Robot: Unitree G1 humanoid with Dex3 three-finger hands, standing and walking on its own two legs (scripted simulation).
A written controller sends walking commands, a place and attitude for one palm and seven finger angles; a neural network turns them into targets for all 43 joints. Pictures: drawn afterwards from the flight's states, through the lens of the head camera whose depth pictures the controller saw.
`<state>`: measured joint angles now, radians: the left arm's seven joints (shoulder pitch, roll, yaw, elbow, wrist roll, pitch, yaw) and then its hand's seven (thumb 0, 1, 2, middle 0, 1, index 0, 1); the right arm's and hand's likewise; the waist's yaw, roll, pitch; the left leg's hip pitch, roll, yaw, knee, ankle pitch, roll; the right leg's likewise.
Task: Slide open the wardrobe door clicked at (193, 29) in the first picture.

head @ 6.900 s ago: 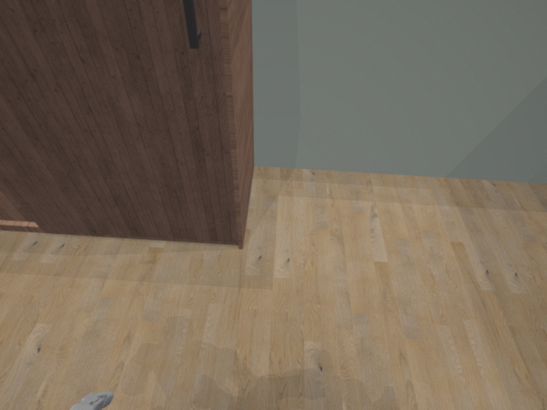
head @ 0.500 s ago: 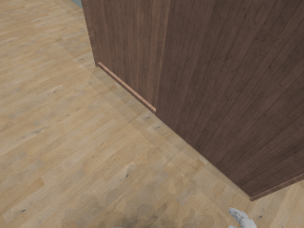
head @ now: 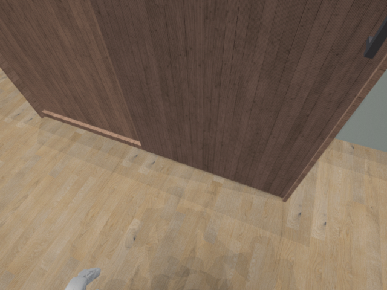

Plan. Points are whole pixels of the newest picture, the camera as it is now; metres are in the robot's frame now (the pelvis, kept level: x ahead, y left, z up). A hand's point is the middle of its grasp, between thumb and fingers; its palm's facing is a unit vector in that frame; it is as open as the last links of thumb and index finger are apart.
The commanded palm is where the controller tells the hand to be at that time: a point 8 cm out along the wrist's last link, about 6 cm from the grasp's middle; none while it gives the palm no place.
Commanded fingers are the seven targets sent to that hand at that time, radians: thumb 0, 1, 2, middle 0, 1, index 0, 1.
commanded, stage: turn to face it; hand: right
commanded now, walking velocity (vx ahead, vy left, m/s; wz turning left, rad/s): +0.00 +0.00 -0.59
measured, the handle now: out of the picture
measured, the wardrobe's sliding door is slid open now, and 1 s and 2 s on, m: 0.00 0.00 0.00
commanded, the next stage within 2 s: take the last steps up to it in 0.58 s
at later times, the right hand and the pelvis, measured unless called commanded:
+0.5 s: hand out of the picture +0.09 -0.21 -0.13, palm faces +0.23 +0.93 -0.27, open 7.3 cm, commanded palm none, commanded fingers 0.00 -0.90 -0.90 0.20 0.30 0.20 0.30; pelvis +0.00 +0.02 +0.01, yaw -14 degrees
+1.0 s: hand out of the picture -0.14 -0.15 -0.17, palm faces +0.47 +0.86 -0.19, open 7.3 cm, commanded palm none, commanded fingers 0.00 -0.90 -0.90 0.20 0.30 0.20 0.30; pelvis +0.00 -0.01 +0.01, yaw -22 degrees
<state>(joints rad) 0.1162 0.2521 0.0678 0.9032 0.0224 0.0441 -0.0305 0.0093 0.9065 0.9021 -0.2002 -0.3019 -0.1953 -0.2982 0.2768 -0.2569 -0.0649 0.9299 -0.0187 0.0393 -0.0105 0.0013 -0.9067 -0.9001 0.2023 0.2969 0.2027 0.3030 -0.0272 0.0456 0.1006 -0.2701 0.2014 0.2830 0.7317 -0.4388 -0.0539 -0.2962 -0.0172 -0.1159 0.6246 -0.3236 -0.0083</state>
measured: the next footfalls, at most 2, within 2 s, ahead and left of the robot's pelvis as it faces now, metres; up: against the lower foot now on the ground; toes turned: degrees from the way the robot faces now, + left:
left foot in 0.50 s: +0.06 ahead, +0.12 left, +0.00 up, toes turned -12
right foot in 0.96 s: -0.02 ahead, -0.12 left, +0.00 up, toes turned -28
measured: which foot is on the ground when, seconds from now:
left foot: up 0.00-0.48, down 0.50-0.96, up 0.98-1.00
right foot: down 0.00-0.50, up 0.52-0.94, down 0.96-1.00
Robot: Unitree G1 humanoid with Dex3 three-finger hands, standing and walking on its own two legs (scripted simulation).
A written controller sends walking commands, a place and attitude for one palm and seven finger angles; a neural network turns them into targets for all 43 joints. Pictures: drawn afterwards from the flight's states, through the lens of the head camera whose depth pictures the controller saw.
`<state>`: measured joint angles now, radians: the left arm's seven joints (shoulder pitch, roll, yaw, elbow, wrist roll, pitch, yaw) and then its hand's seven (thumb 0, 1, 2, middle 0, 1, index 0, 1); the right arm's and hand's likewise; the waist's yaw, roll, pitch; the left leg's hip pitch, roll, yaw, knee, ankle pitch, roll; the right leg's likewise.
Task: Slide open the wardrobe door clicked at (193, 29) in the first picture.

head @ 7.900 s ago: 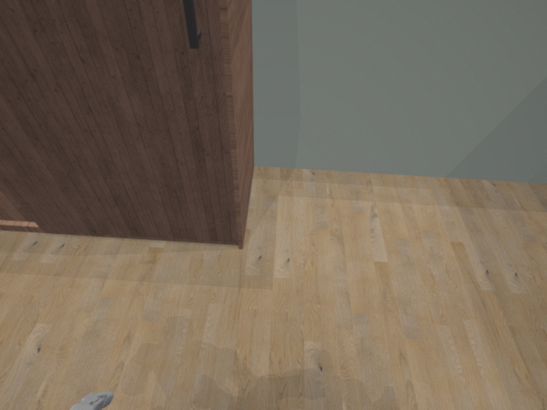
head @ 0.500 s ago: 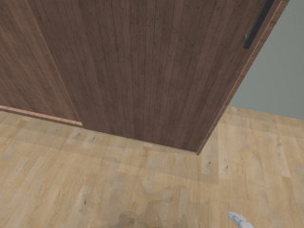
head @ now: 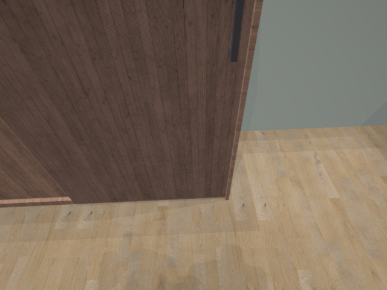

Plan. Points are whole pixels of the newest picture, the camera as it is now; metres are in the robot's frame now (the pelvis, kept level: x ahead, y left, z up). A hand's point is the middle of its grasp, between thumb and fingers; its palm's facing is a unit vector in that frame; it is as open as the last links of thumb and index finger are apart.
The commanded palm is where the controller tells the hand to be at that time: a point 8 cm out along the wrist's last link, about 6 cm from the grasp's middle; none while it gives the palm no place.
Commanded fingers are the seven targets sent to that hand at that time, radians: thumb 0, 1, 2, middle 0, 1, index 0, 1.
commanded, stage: take the last steps up to it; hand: right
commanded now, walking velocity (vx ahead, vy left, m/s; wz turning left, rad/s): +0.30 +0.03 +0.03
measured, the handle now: (235, 26) +0.69 -0.11 +0.23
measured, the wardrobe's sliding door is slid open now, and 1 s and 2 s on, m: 0.00 0.00 0.00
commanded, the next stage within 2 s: come to a stop and stand still in 0.44 s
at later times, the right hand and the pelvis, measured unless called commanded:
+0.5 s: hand (253, 242) +0.27 -0.15 -0.17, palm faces -0.03 +0.98 -0.20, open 7.3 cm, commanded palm none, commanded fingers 0.00 -0.90 -0.90 0.20 0.30 0.20 0.30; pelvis +0.15 +0.03 -0.01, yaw +0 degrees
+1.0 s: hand (271, 254) +0.25 -0.20 -0.18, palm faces +0.05 +0.98 -0.20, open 7.3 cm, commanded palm none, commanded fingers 0.00 -0.90 -0.90 0.20 0.30 0.20 0.30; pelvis +0.21 +0.00 +0.00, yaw +2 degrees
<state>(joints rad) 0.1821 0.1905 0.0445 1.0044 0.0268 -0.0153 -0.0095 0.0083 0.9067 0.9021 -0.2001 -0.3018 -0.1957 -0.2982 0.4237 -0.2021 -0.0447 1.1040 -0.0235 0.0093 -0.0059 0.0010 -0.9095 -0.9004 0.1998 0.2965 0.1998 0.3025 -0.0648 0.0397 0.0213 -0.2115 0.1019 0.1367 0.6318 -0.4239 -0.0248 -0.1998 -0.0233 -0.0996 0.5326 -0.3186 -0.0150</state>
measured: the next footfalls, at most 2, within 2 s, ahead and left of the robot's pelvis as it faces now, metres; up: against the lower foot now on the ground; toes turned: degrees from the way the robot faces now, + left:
left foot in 0.44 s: +0.27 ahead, +0.13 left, +0.00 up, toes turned +8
right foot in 0.80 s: +0.33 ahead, -0.10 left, +0.00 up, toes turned -5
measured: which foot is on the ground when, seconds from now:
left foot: up 0.00-0.42, down 0.44-0.82, up 0.84-1.00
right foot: down 0.00-0.44, up 0.46-0.78, down 0.80-1.00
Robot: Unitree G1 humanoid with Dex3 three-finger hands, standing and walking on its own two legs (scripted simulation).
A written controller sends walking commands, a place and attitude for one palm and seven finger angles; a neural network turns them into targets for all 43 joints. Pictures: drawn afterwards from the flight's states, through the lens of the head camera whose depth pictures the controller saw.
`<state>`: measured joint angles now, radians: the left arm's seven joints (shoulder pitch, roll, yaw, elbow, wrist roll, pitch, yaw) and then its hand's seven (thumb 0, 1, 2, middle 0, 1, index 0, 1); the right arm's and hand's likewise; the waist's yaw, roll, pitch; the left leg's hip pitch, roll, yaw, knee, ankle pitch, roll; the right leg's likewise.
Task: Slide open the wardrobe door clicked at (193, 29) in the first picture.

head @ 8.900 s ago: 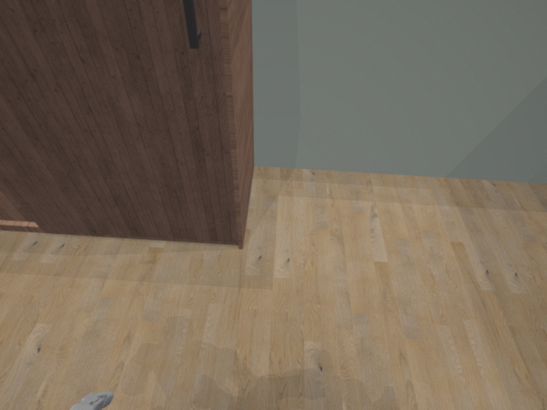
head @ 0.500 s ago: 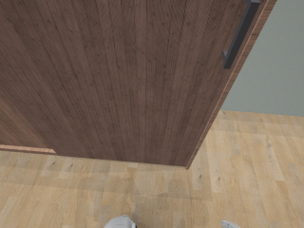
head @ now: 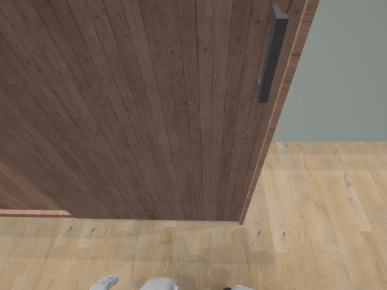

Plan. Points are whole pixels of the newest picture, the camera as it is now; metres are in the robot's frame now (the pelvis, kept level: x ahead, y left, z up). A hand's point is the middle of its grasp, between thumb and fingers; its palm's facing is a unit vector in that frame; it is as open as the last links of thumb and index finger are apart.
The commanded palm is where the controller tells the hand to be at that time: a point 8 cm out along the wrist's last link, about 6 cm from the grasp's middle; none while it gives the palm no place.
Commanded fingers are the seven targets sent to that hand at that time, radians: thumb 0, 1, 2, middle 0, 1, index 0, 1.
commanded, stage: come to a stop and stand still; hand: right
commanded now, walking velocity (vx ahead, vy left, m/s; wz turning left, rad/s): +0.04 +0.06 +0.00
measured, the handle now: (268, 57) +0.48 -0.13 +0.23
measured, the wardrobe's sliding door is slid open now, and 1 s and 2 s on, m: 0.00 0.00 0.00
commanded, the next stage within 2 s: look again from close up in 1.06 s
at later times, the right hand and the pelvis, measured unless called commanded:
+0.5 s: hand out of the picture -0.08 -0.12 -0.17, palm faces +0.06 +0.98 -0.18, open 7.3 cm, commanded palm none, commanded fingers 0.00 -0.90 -0.90 0.20 0.30 0.20 0.30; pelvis -0.07 +0.04 +0.00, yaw -1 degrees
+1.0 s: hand out of the picture -0.13 -0.12 -0.17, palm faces +0.07 +0.99 -0.15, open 7.3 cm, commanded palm none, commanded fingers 0.00 -0.90 -0.90 0.20 0.30 0.20 0.30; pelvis -0.10 +0.04 +0.01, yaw +0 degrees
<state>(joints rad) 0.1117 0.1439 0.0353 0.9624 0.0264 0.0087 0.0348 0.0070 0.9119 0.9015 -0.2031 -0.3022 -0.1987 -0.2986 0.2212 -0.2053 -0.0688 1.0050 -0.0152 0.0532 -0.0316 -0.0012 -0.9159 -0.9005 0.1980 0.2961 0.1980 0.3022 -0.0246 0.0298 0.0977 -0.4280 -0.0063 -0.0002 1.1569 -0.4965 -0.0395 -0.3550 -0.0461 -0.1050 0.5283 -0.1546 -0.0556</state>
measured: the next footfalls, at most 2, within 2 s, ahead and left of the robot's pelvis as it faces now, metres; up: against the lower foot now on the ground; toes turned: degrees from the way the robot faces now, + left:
left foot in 0.22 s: -0.04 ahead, +0.16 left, +0.00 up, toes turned +4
right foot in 0.48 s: -0.03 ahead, -0.09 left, +0.00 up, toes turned -3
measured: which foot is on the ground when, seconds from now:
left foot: up 0.00-0.20, down 0.22-1.00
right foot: down 0.00-0.22, up 0.24-0.46, down 0.48-1.00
